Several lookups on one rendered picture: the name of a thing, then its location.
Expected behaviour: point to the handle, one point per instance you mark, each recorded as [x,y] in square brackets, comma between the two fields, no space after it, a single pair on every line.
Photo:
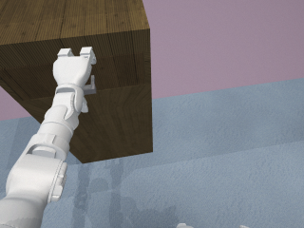
[90,89]

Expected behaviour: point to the left robot upper arm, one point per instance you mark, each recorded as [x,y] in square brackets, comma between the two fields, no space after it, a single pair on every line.
[37,181]

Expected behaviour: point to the cabinet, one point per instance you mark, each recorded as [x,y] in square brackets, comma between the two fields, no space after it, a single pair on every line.
[119,120]

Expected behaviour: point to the robot left forearm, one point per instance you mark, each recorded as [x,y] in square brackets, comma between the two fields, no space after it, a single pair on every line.
[55,132]

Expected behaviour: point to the drawer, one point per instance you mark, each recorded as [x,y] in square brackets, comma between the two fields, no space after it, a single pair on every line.
[111,71]

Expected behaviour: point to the robot left hand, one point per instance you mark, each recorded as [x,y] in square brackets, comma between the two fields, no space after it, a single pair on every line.
[74,70]

